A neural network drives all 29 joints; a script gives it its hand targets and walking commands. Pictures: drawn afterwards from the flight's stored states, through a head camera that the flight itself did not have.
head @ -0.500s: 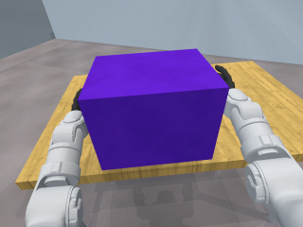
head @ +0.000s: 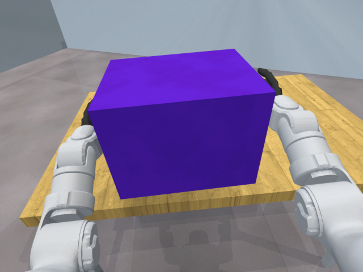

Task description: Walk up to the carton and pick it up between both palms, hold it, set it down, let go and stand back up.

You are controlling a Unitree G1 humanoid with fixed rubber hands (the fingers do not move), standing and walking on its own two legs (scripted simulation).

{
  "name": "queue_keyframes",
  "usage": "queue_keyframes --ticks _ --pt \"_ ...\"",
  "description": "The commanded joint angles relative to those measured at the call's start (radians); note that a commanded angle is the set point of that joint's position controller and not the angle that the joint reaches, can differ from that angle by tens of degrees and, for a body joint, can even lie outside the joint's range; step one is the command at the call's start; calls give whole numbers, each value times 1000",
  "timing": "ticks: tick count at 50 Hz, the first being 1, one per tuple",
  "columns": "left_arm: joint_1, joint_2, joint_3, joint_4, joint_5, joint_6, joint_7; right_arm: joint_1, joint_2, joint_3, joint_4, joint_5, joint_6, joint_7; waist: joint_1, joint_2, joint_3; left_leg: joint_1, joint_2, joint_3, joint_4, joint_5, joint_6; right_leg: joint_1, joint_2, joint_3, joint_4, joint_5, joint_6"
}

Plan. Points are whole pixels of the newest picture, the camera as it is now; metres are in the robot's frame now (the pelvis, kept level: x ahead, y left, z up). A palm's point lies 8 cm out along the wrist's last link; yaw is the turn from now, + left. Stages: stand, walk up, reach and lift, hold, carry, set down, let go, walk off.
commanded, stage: reach and lift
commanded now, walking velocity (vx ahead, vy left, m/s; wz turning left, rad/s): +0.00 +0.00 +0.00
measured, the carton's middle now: (180, 119) +0.40 +0.01 +0.19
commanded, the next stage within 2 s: hold in 0.06 s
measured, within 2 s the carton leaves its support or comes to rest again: neither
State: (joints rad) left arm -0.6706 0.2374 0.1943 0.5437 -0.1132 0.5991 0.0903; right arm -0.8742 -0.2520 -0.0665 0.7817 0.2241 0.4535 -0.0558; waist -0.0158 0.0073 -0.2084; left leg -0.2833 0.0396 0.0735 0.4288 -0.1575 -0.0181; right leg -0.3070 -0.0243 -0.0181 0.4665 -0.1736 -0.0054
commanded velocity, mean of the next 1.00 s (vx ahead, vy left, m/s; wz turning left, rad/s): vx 0.00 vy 0.00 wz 0.00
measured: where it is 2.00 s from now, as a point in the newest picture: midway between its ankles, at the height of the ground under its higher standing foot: outside the picture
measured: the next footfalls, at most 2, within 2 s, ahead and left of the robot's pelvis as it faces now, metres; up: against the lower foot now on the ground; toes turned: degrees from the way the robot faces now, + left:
none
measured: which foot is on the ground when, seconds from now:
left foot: down 0.00-1.00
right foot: down 0.00-1.00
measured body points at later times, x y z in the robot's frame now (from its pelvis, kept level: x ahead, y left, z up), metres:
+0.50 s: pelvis -0.01 +0.00 +0.00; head -0.09 -0.01 +0.44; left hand +0.37 +0.21 +0.22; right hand +0.39 -0.19 +0.25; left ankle +0.04 +0.13 -0.74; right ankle +0.04 -0.12 -0.74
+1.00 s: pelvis -0.02 +0.00 +0.00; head -0.11 -0.01 +0.44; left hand +0.35 +0.21 +0.23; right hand +0.37 -0.19 +0.27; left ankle +0.04 +0.13 -0.74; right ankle +0.04 -0.12 -0.74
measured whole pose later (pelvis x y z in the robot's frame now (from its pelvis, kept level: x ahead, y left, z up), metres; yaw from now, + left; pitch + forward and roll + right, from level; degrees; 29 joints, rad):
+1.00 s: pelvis -0.02 +0.00 +0.00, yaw +0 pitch -1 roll +1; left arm -0.70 0.24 0.21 0.46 -0.10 0.72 0.09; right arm -0.92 -0.28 -0.07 0.72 0.24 0.57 -0.07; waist -0.02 0.01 -0.22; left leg -0.28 0.04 0.07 0.43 -0.13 -0.02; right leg -0.31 -0.02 -0.02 0.47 -0.15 -0.01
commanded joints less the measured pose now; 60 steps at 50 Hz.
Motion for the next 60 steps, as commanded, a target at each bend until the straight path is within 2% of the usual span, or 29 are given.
queue_keyframes --ticks 1,2,6,7,8,9,11,17,19,20,21,23,25,30,33,34,37,38,39,41,44,46,49,50,52,53,56,57,60 --pt "-1217 -622 -357 -508 -145 -83 -189 -885 704 239 -392 171 -18 163 -48 43 -447 87 -94 -99 -119 111 -11 290 80 13 -133 243 16" --pt "-1193 -625 -351 -500 -147 -81 -191 -891 710 247 -413 171 -19 160 -41 24 -455 90 -96 -95 -116 122 -6 303 79 14 -130 254 18" --pt "-1214 -614 -345 -517 -136 -70 -189 -868 707 239 -368 174 -1 163 -49 50 -449 89 -89 -103 -120 123 -13 298 79 18 -129 259 10" --pt "-1211 -604 -333 -499 -135 -68 -190 -897 720 244 -376 181 -1 165 -27 21 -447 82 -93 -97 -117 123 -5 294 83 15 -131 252 16" --pt "-1206 -620 -347 -510 -139 -66 -186 -868 701 244 -364 183 3 167 -47 49 -449 95 -91 -102 -120 135 -19 297 84 12 -127 269 10" --pt "-1204 -604 -332 -522 -134 -60 -187 -882 713 256 -383 196 7 168 -29 36 -460 100 -91 -99 -113 148 -13 307 88 13 -126 270 11" --pt "-1206 -601 -341 -519 -145 -54 -188 -882 699 252 -385 187 17 165 -39 37 -450 81 -92 -102 -120 123 -11 300 82 19 -134 254 16" --pt "-1204 -624 -392 -655 -178 -38 -177 -868 713 299 -514 239 27 151 -55 62 -568 128 -98 -108 -84 233 -25 355 91 23 -112 379 18" --pt "-1166 -604 -362 -609 -158 -22 -182 -870 710 298 -524 235 41 144 -52 34 -533 102 -104 -104 -91 202 -8 357 84 31 -128 359 26" --pt "-1123 -596 -347 -586 -150 -8 -186 -886 710 318 -556 245 47 141 -32 5 -528 93 -102 -100 -92 208 3 368 86 32 -125 362 30" --pt "-1128 -600 -351 -585 -140 1 -190 -864 682 297 -526 239 58 140 -58 30 -501 91 -100 -109 -99 188 -3 364 85 35 -131 355 23" --pt "-1153 -584 -327 -552 -128 7 -196 -861 677 262 -469 222 76 143 -59 25 -441 58 -98 -106 -122 110 -2 340 82 35 -143 268 21" --pt "-1158 -576 -316 -542 -129 9 -199 -873 687 263 -465 217 80 146 -41 11 -424 35 -96 -99 -138 67 7 328 77 42 -147 218 22" --pt "-1190 -588 -322 -518 -134 13 -206 -901 678 241 -446 199 84 149 -69 12 -417 12 -90 -102 -149 23 9 316 76 39 -153 171 14" --pt "-1236 -570 -304 -488 -120 12 -205 -896 675 207 -371 179 93 155 -68 31 -384 -11 -90 -103 -163 -44 10 298 66 49 -159 104 9" --pt "-1244 -585 -329 -535 -137 11 -205 -902 695 227 -406 193 85 158 -66 39 -434 13 -88 -105 -153 3 8 313 66 48 -151 148 9" --pt "-1225 -588 -322 -486 -138 15 -203 -916 680 215 -394 180 86 160 -71 21 -389 4 -84 -107 -160 -32 11 284 69 44 -160 110 5" --pt "-1256 -593 -340 -515 -145 12 -200 -912 671 201 -388 172 85 161 -86 47 -424 18 -83 -109 -159 -37 6 274 67 42 -155 105 3" --pt "-1238 -599 -333 -500 -148 12 -201 -934 676 216 -419 181 80 164 -68 29 -432 10 -82 -108 -155 -25 13 284 70 44 -160 104 2" --pt "-1247 -594 -340 -490 -151 13 -202 -904 663 192 -378 165 83 166 -89 37 -403 2 -79 -107 -166 -56 5 274 69 43 -160 83 0" --pt "-1231 -601 -332 -484 -140 14 -201 -926 665 204 -400 173 79 166 -75 27 -415 -1 -80 -110 -165 -49 10 281 67 42 -159 83 3" --pt "-1237 -596 -332 -466 -134 19 -203 -909 648 180 -357 162 86 165 -93 37 -370 -6 -82 -110 -169 -76 9 267 66 42 -164 68 0" --pt "-1217 -584 -310 -450 -131 16 -204 -923 660 200 -374 170 86 166 -65 10 -378 -18 -85 -103 -166 -50 15 273 69 45 -170 58 7" --pt "-1245 -593 -332 -500 -142 12 -204 -900 667 201 -366 175 84 163 -86 30 -408 -2 -85 -106 -165 -50 9 284 67 42 -163 78 7" --pt "-1235 -588 -310 -466 -128 16 -206 -912 667 205 -365 173 87 164 -71 11 -381 -17 -88 -107 -169 -55 15 280 68 41 -165 68 9" --pt "-1249 -582 -316 -475 -129 15 -206 -903 661 191 -348 170 90 164 -82 33 -380 -14 -82 -110 -170 -56 11 278 63 45 -165 71 5" --pt "-1214 -580 -317 -474 -125 21 -209 -891 650 195 -362 167 93 162 -84 27 -373 -11 -81 -109 -173 -48 9 290 66 47 -166 84 7" --pt "-1205 -577 -305 -455 -125 22 -213 -893 654 197 -356 165 94 160 -81 0 -363 -18 -84 -108 -172 -53 17 292 68 48 -170 80 9" --pt "-1221 -593 -325 -480 -130 20 -212 -919 658 208 -388 184 85 160 -79 33 -406 0 -85 -105 -162 -29 10 296 67 46 -164 91 9"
